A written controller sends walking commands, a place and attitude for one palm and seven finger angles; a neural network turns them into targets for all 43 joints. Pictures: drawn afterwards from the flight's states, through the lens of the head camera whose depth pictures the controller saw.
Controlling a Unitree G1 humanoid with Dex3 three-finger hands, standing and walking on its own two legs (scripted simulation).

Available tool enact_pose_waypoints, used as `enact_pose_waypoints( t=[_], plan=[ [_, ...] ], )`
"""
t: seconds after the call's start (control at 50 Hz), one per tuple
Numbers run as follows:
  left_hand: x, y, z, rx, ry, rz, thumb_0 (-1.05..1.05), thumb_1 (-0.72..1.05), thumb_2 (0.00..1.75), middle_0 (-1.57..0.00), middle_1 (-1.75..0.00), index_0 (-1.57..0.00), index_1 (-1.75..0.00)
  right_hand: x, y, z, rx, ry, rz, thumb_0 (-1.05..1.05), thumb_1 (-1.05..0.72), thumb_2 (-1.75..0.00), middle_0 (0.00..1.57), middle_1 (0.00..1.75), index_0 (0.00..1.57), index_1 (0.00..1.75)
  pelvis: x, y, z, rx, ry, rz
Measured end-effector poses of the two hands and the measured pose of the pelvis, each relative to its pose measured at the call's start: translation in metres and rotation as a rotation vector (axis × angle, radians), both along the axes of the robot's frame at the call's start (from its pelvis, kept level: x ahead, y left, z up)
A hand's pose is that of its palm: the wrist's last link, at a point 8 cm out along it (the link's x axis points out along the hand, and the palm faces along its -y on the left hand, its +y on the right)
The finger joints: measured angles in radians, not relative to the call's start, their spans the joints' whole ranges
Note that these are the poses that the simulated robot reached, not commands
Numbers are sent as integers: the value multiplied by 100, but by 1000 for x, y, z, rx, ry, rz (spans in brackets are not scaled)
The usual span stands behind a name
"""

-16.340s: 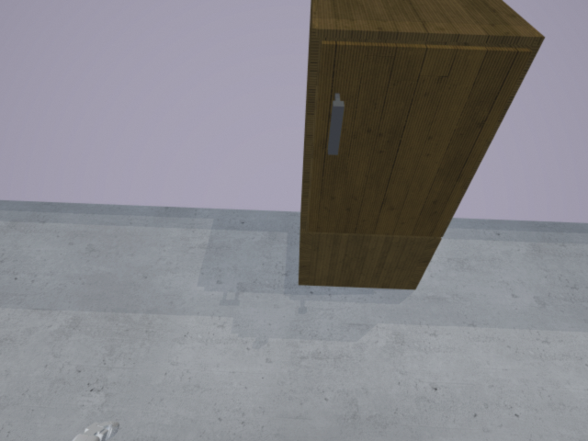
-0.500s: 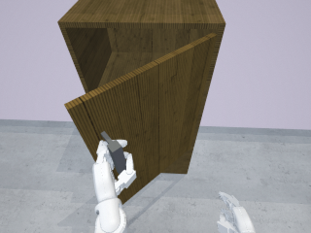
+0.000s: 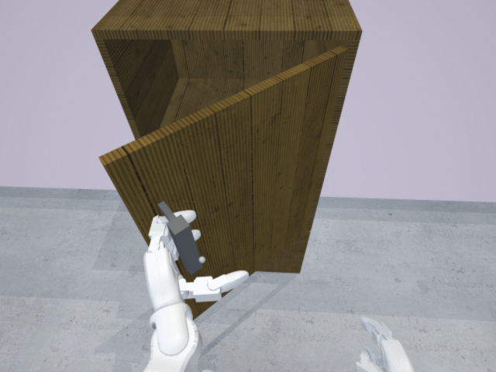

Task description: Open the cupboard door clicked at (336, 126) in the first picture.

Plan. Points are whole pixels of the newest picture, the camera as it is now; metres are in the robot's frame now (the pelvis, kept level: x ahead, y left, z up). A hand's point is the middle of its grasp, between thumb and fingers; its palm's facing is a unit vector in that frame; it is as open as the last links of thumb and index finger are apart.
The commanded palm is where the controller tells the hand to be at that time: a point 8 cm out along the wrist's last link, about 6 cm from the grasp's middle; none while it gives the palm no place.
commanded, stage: open thumb and fingers to let go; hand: left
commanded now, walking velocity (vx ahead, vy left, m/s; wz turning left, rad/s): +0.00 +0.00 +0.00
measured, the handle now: (179, 238) +0.31 +0.13 +0.06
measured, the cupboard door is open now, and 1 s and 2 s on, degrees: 42 44 44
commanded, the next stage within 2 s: slide the hand sideways off the handle in 0.30 s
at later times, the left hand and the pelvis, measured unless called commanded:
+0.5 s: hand (195, 269) +0.26 +0.10 +0.06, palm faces +0.16 -0.99 -0.07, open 15.3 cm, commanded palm +0.23 +0.13 +0.06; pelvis -0.01 +0.02 -0.01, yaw +0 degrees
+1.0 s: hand (181, 300) +0.21 +0.11 +0.06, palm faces -0.09 -1.00 -0.01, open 16.1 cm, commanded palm +0.19 +0.17 +0.06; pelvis -0.01 +0.04 -0.01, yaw -2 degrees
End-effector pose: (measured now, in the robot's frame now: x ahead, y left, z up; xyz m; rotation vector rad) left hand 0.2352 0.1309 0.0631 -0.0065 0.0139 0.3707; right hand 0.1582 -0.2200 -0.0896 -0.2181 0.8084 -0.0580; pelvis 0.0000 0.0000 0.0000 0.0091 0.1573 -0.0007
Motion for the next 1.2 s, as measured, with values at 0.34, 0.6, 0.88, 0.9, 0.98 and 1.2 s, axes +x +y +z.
enact_pose_waypoints(
  t=[0.34, 0.6, 0.88, 0.9, 0.98, 1.2],
  plan=[
    [2, 7, -1, 18, -1, -37, -1, -50, 30, -34, -69, -33, -72, 11, 34, 3, 17, -31, 42, 1, -90, -90, 21, 30, 20, 30, -3, 19, -5, -19, 1, -1],
    [-13, 19, -1, 82, -14, -510, -1, -50, 30, -25, -41, -18, -43, -2, 37, 3, 15, -57, 38, 1, -90, -90, 21, 30, 20, 30, -11, 31, -8, -29, -15, 8],
    [-26, 20, -6, 0, -5, -465, -1, -50, 30, -19, -32, -19, -33, -8, 40, 17, 14, -114, 10, 1, -90, -90, 21, 30, 20, 30, -11, 37, -11, -24, -7, -22],
    [-27, 22, -6, 9, -3, -466, -1, -50, 30, -19, -32, -19, -33, -7, 40, 17, 15, -113, 11, 1, -90, -90, 21, 30, 20, 30, -11, 37, -11, -25, -6, -23],
    [-34, 31, -5, 20, 9, -463, -1, -50, 30, -20, -32, -19, -33, -2, 41, 15, 24, -115, 10, 1, -90, -90, 21, 30, 20, 30, -8, 36, -12, -27, -3, -24],
    [-61, 52, -2, 21, 25, -403, -1, -50, 30, -19, -31, -19, -33, 12, 34, 12, 26, -149, 28, 1, -90, -90, 21, 30, 20, 30, -2, 29, -16, -26, 15, -11]
  ],
)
